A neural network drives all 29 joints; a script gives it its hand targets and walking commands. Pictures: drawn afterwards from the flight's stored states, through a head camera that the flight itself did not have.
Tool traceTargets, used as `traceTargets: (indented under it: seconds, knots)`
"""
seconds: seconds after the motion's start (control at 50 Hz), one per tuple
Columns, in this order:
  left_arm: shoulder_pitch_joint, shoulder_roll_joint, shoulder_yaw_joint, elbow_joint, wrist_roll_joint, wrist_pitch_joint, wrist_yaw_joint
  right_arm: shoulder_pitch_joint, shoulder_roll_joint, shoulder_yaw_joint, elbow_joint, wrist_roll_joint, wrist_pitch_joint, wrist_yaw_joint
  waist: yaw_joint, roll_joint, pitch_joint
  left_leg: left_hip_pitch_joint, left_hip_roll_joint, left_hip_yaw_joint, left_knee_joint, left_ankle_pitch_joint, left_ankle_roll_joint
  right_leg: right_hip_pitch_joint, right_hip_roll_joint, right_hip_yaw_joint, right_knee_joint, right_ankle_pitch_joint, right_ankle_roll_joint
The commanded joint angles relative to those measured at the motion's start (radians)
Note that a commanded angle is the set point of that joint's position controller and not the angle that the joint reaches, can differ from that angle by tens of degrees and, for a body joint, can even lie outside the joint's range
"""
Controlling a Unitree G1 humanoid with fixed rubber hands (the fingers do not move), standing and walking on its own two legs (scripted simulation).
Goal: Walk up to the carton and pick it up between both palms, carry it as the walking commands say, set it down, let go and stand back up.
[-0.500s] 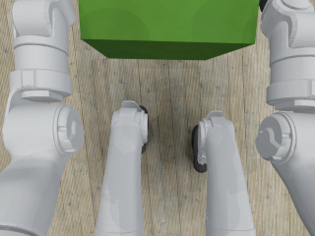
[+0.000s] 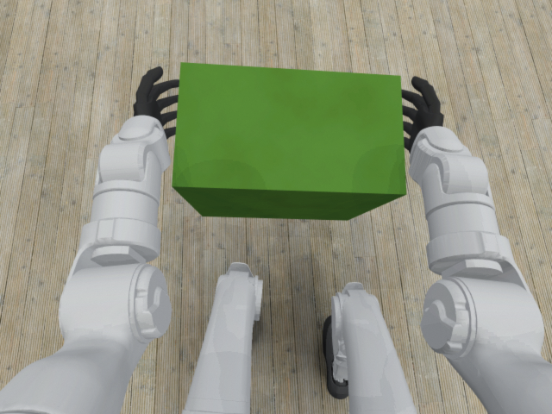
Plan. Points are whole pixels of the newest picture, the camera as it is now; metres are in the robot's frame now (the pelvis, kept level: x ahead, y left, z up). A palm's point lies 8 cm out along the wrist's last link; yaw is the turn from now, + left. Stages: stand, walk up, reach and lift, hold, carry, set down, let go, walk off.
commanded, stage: reach and lift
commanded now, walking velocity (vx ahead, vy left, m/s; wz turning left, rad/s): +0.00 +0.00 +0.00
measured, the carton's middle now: (283, 159) +0.48 +0.06 -0.10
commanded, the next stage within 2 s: none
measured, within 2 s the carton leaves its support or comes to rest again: neither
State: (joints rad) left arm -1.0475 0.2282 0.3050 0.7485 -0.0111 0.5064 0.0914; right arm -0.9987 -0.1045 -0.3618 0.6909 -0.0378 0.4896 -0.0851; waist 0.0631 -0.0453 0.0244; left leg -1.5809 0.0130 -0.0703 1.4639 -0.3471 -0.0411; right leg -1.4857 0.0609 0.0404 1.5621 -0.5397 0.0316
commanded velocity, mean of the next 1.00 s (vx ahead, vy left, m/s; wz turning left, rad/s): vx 0.00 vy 0.00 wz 0.00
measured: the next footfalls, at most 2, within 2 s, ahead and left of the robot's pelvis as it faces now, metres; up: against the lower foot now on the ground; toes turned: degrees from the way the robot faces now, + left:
none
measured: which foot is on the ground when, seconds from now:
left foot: down 0.00-1.00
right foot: down 0.00-1.00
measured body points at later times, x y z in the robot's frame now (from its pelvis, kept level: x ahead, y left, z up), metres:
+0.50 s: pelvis +0.08 +0.03 +0.10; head +0.22 +0.05 +0.52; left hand +0.46 +0.25 +0.05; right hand +0.50 -0.12 +0.06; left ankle +0.15 +0.14 -0.54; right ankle +0.09 -0.13 -0.54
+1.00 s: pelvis +0.09 +0.01 +0.14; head +0.17 +0.03 +0.58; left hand +0.46 +0.24 +0.14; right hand +0.48 -0.13 +0.14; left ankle +0.15 +0.14 -0.54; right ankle +0.09 -0.13 -0.54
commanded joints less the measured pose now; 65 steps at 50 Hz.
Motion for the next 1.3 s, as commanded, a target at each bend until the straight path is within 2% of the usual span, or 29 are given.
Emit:
traceTargets:
  seconds: [0.0,0.04,0.16,0.18,0.22,0.24,0.28,0.36,0.38,0.4,0.44,0.5,0.56,0.58,0.6,0.7,0.76,0.78,0.84,0.88,0.92,0.94,1.02,1.04,1.06,1.1,1.2,1.24,1.28]
  knots:
    - [-0.536,-1.067,-0.185,0.117,-0.012,-0.044,-0.49,-0.76,1.04,0.375,-0.004,0.049,-0.057,0.389,0.069,-0.086,-1.031,0.595,-0.139,0.135,-0.259,-0.058,0.075,0.319,0.067,-0.022,-0.467,-0.078,-0.019]
    - [-0.5,-1.116,-0.159,0.175,0.039,-0.025,-0.481,-0.677,0.985,0.272,0.055,-0.028,-0.052,0.391,0.02,0.018,-0.88,0.588,-0.145,0.131,-0.293,-0.11,0.053,0.244,0.071,-0.015,-0.498,-0.125,-0.05]
    - [-0.342,-1.047,-0.06,0.133,0.158,0.031,-0.483,-0.348,0.927,0.028,0.236,-0.204,0.016,0.407,-0.071,0.116,-0.721,0.713,-0.134,0.119,-0.447,-0.172,0.02,0.31,0.058,-0.051,-0.604,-0.105,-0.052]
    - [-0.361,-1.036,-0.096,0.048,0.14,0.013,-0.493,-0.365,0.972,0.098,0.147,-0.171,0.017,0.412,-0.047,0.062,-0.772,0.738,-0.136,0.137,-0.443,-0.098,0.027,0.374,0.064,-0.055,-0.608,-0.032,-0.036]
    - [-0.283,-1.121,-0.148,0.018,0.103,0.019,-0.501,-0.375,0.957,0.196,0.0,-0.122,0.006,0.416,-0.037,0.092,-0.89,0.865,-0.138,0.119,-0.45,0.07,0.028,0.427,0.071,-0.059,-0.6,0.127,-0.03]
    - [-0.314,-1.184,-0.291,-0.123,0.021,-0.001,-0.5,-0.406,0.99,0.329,-0.135,-0.016,-0.013,0.426,-0.02,0.131,-1.129,0.993,-0.131,0.121,-0.443,0.252,0.016,0.557,0.074,-0.048,-0.586,0.292,-0.036]
    - [-0.251,-1.266,-0.448,-0.26,-0.071,-0.031,-0.503,-0.412,1.055,0.53,-0.355,0.085,-0.054,0.436,0.0,0.051,-1.404,1.167,-0.135,0.089,-0.417,0.585,0.028,0.641,0.095,-0.06,-0.571,0.542,-0.021]
    - [-0.156,-1.274,-0.541,-0.401,-0.146,-0.067,-0.455,-0.247,1.036,0.61,-0.345,0.129,-0.084,0.434,-0.004,0.1,-1.408,1.352,-0.124,0.041,-0.416,0.918,0.007,0.572,0.116,-0.048,-0.581,0.689,-0.025]
    - [-0.103,-1.264,-0.544,-0.43,-0.125,-0.077,-0.44,-0.174,1.075,0.613,-0.282,0.13,-0.084,0.439,0.043,0.109,-1.318,1.328,-0.116,0.036,-0.445,0.924,0.006,0.554,0.112,-0.046,-0.604,0.674,-0.029]
    - [-0.166,-1.257,-0.591,-0.537,-0.147,-0.084,-0.434,-0.133,1.079,0.618,-0.294,0.136,-0.082,0.442,0.015,0.137,-1.347,1.402,-0.117,0.024,-0.451,0.898,0.0,0.537,0.116,-0.037,-0.63,0.645,-0.04]
    - [-0.156,-1.241,-0.586,-0.498,-0.144,-0.085,-0.433,-0.093,1.108,0.598,-0.253,0.121,-0.077,0.45,0.008,0.065,-1.249,1.318,-0.114,0.031,-0.477,0.774,0.018,0.588,0.114,-0.03,-0.663,0.601,-0.047]
    - [-0.153,-1.239,-0.568,-0.388,-0.105,-0.071,-0.438,-0.048,1.073,0.495,-0.154,0.062,-0.073,0.46,-0.034,0.094,-1.018,1.211,-0.114,0.044,-0.56,0.56,0.01,0.58,0.099,-0.015,-0.728,0.484,-0.062]
    - [-0.1,-1.195,-0.434,-0.27,-0.03,-0.054,-0.449,-0.025,1.049,0.359,-0.017,-0.015,-0.056,0.481,-0.034,0.064,-0.793,1.121,-0.11,0.058,-0.637,0.317,0.013,0.575,0.085,-0.018,-0.779,0.288,-0.073]
    - [-0.06,-1.181,-0.361,-0.191,0.009,-0.039,-0.452,0.026,0.995,0.241,0.076,-0.087,-0.046,0.48,-0.086,0.08,-0.673,1.098,-0.109,0.054,-0.669,0.262,0.005,0.531,0.085,-0.031,-0.798,0.234,-0.076]
    - [-0.073,-1.163,-0.309,-0.141,0.044,-0.033,-0.451,-0.01,0.967,0.178,0.098,-0.11,-0.051,0.485,-0.081,0.107,-0.584,1.07,-0.102,0.049,-0.692,0.16,0.009,0.496,0.074,-0.019,-0.807,0.137,-0.087]
    - [-0.112,-1.193,-0.363,-0.169,0.051,-0.03,-0.466,-0.107,0.984,0.288,-0.034,-0.097,-0.045,0.495,-0.065,0.112,-0.636,1.122,-0.109,0.081,-0.719,0.117,0.012,0.636,0.064,-0.018,-0.848,0.135,-0.078]
    - [-0.2,-1.224,-0.433,-0.247,0.003,-0.034,-0.472,-0.176,0.992,0.382,-0.122,-0.057,-0.05,0.494,-0.068,0.089,-0.767,1.235,-0.106,0.062,-0.724,0.169,0.016,0.702,0.061,-0.024,-0.847,0.185,-0.067]
    - [-0.202,-1.227,-0.446,-0.267,-0.011,-0.046,-0.472,-0.231,1.029,0.45,-0.174,-0.03,-0.06,0.493,-0.035,0.042,-0.853,1.253,-0.11,0.061,-0.713,0.232,0.025,0.757,0.059,-0.017,-0.842,0.234,-0.062]
    - [-0.266,-1.24,-0.569,-0.39,-0.088,-0.041,-0.482,-0.185,1.061,0.541,-0.231,0.014,-0.044,0.483,-0.063,0.054,-0.993,1.322,-0.122,0.076,-0.71,0.341,0.015,0.876,0.07,-0.013,-0.86,0.377,-0.053]
    - [-0.263,-1.236,-0.634,-0.497,-0.135,-0.04,-0.482,-0.241,1.123,0.662,-0.36,0.101,-0.043,0.471,-0.023,0.025,-1.215,1.457,-0.133,0.08,-0.722,0.471,0.025,1.056,0.073,-0.013,-0.872,0.513,-0.028]
    - [-0.184,-1.223,-0.582,-0.438,-0.111,-0.02,-0.485,-0.125,1.127,0.595,-0.262,0.064,-0.02,0.472,-0.038,0.024,-1.029,1.416,-0.127,0.078,-0.734,0.452,0.028,0.988,0.076,-0.007,-0.907,0.499,-0.027]
    - [-0.113,-1.224,-0.53,-0.321,-0.071,-0.002,-0.49,-0.126,1.121,0.564,-0.216,0.052,-0.011,0.469,-0.004,0.02,-0.92,1.374,-0.13,0.089,-0.756,0.399,0.033,0.977,0.068,-0.002,-0.931,0.441,-0.021]
    - [0.121,-1.232,-0.402,-0.106,0.028,0.035,-0.497,0.07,1.079,0.42,-0.038,-0.055,0.01,0.467,-0.041,0.035,-0.591,1.364,-0.113,0.065,-0.827,0.387,0.03,0.854,0.052,0.006,-1.001,0.388,-0.036]
    - [0.149,-1.237,-0.343,-0.056,0.07,0.055,-0.499,0.09,1.025,0.339,-0.019,-0.089,0.02,0.468,-0.051,0.106,-0.498,1.306,-0.12,0.076,-0.853,0.313,0.021,0.854,0.048,0.004,-1.023,0.339,-0.052]
    - [0.139,-1.218,-0.329,-0.092,0.072,0.052,-0.498,0.138,1.075,0.329,0.026,-0.111,0.036,0.469,-0.059,0.04,-0.515,1.336,-0.115,0.074,-0.86,0.331,0.027,0.878,0.045,0.009,-1.042,0.346,-0.044]
    - [0.202,-1.188,-0.26,-0.013,0.106,0.07,-0.501,0.121,1.012,0.286,0.015,-0.13,0.037,0.465,-0.061,0.033,-0.431,1.351,-0.111,0.068,-0.881,0.339,0.034,0.873,0.04,0.003,-1.063,0.347,-0.041]
    - [0.207,-1.191,-0.402,-0.214,0.049,0.051,-0.505,0.144,1.062,0.487,-0.181,-0.029,0.031,0.442,-0.028,0.035,-0.604,1.474,-0.127,0.069,-0.92,0.589,0.042,1.163,0.034,0.025,-1.088,0.681,-0.015]
    - [0.164,-1.244,-0.507,-0.342,-0.004,0.03,-0.51,0.066,1.073,0.636,-0.381,0.037,0.003,0.434,-0.009,0.037,-0.782,1.516,-0.138,0.063,-0.908,0.7,0.04,1.252,0.034,0.035,-1.081,0.832,-0.015]
    - [0.076,-1.22,-0.584,-0.461,-0.069,0.019,-0.496,0.007,1.062,0.722,-0.459,0.091,-0.007,0.421,-0.01,0.043,-0.837,1.577,-0.129,0.041,-0.918,0.768,0.031,1.252,0.045,0.032,-1.09,0.844,-0.009]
